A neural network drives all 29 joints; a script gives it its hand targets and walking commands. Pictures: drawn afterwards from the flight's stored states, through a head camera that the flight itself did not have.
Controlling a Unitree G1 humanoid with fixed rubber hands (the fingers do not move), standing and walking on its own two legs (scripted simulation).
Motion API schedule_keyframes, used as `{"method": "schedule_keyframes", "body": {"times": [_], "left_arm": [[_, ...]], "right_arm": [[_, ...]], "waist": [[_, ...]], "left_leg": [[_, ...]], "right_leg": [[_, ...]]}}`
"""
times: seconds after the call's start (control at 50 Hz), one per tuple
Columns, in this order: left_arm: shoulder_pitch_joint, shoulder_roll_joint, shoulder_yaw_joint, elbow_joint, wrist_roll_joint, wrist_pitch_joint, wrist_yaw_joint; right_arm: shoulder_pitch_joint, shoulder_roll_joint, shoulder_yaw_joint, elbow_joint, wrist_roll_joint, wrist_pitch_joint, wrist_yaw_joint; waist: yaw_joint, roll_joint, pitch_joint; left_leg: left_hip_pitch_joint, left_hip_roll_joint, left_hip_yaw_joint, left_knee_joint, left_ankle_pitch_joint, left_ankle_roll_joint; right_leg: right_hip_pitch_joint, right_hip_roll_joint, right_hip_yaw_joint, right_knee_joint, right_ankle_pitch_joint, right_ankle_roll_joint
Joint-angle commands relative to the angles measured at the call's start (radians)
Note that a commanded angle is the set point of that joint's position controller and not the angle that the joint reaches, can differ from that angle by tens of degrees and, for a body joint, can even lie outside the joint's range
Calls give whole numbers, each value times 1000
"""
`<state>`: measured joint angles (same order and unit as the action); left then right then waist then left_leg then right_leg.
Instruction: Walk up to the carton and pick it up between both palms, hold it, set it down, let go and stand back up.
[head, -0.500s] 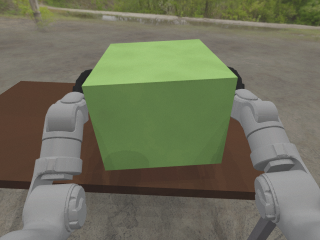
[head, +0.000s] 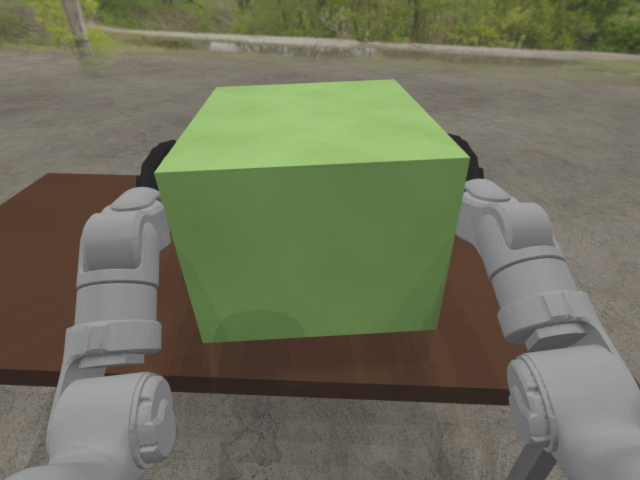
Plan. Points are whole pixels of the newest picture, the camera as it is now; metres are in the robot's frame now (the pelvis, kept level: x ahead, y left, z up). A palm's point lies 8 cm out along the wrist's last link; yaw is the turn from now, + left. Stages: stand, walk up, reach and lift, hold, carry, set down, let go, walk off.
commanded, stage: hold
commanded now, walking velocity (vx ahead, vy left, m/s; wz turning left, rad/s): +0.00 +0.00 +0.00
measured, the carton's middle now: (312, 192) +0.43 +0.01 +0.23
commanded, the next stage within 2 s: none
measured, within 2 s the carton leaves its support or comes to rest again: neither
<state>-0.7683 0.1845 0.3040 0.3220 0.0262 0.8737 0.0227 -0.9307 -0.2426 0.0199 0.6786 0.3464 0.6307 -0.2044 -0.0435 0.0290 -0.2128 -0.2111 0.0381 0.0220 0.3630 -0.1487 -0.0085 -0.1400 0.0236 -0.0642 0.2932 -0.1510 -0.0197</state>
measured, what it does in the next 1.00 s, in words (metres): stands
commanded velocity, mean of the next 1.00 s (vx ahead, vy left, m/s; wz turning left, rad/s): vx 0.00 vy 0.00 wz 0.00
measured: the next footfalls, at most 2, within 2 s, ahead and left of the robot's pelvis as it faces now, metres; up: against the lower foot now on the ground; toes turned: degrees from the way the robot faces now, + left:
none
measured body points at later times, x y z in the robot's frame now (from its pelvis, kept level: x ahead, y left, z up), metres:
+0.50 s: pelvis -0.01 +0.00 +0.00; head -0.08 +0.01 +0.44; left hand +0.38 +0.19 +0.25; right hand +0.38 -0.18 +0.26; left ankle +0.03 +0.12 -0.75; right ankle +0.00 -0.10 -0.75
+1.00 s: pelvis +0.00 +0.00 +0.00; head -0.08 +0.01 +0.44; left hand +0.38 +0.19 +0.26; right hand +0.39 -0.17 +0.26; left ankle +0.03 +0.12 -0.75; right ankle +0.00 -0.10 -0.75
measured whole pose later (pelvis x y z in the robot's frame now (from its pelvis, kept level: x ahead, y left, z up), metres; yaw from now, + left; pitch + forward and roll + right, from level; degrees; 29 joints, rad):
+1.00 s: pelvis +0.00 +0.00 +0.00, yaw +0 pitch +0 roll -1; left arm -0.78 0.19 0.29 0.35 0.02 0.86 0.03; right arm -0.94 -0.25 0.02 0.71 0.35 0.63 -0.20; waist -0.05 0.02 -0.22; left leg -0.22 0.04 0.01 0.37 -0.15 -0.01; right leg -0.14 0.03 -0.07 0.29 -0.15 -0.02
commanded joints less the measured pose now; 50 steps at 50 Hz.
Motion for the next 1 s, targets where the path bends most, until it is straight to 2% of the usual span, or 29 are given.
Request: {"method": "schedule_keyframes", "body": {"times": [0.0, 0.14, 0.26, 0.54, 0.7, 0.98], "left_arm": [[-987, -589, -457, -269, -190, -105, -149], [-1009, -608, -475, -293, -194, -112, -139], [-1017, -620, -485, -306, -194, -114, -124], [-1018, -618, -462, -253, -193, -120, -112], [-1012, -607, -446, -232, -194, -121, -125], [-995, -605, -461, -293, -194, -112, -135]], "right_arm": [[-931, 686, 230, -395, 197, -42, 148], [-928, 674, 216, -380, 197, -49, 163], [-932, 667, 213, -371, 198, -59, 179], [-983, 694, 229, -370, 195, -73, 188], [-985, 707, 233, -380, 199, -66, 170], [-940, 694, 237, -410, 215, -52, 155]], "waist": [[-29, 11, -378], [-37, 53, -397], [-30, 74, -406], [3, 9, -421], [-3, -18, -420], [-27, 29, -418]], "left_leg": [[146, -66, -53, -20, 184, -11], [162, -59, -60, -17, 203, -25], [167, -54, -63, -19, 204, -28], [148, -58, -56, -23, 169, 0], [137, -65, -54, -19, 171, 6], [154, -64, -60, -7, 228, -17]], "right_leg": [[108, 41, 89, -21, 266, 49], [95, 45, 80, -23, 235, 37], [82, 48, 76, -26, 203, 29], [83, 45, 85, -28, 186, 38], [103, 40, 93, -23, 233, 47], [129, 43, 88, -14, 308, 45]]}}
